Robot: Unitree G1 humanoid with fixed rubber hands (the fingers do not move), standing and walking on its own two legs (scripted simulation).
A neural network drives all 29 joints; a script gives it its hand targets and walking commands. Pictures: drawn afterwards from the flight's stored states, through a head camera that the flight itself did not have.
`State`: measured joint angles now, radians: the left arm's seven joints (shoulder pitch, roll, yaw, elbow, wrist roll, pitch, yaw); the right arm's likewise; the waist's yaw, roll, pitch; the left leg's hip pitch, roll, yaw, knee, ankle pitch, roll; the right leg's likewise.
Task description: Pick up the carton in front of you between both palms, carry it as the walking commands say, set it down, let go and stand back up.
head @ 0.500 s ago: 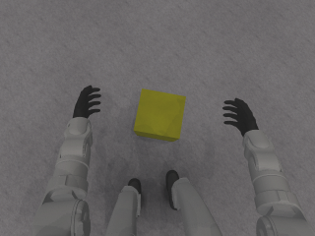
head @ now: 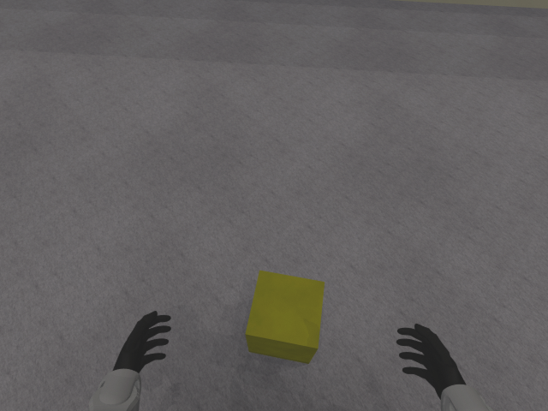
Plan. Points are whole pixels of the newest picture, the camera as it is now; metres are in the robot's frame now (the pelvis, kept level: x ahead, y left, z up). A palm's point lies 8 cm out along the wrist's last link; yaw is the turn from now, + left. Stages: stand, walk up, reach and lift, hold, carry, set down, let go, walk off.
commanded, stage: let go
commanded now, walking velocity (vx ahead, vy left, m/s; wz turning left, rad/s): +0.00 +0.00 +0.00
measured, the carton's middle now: (284, 318) +0.42 -0.04 -0.65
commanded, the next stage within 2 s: stand in 0.52 s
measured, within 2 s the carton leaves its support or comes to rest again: neither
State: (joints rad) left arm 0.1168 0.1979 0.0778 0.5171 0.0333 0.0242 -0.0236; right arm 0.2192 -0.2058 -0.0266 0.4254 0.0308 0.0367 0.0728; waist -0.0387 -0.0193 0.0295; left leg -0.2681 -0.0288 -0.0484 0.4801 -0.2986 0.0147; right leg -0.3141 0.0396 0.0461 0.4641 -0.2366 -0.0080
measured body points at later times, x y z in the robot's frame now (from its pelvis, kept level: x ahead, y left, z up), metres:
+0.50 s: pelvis +0.00 +0.00 +0.00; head +0.00 +0.00 +0.45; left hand +0.17 +0.23 -0.08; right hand +0.17 -0.24 -0.07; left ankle -0.04 +0.11 -0.74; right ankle +0.00 -0.11 -0.74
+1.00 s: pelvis +0.01 -0.01 +0.00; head +0.02 -0.03 +0.45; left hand +0.14 +0.29 -0.09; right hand +0.16 -0.30 -0.11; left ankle -0.04 +0.11 -0.74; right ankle +0.00 -0.11 -0.74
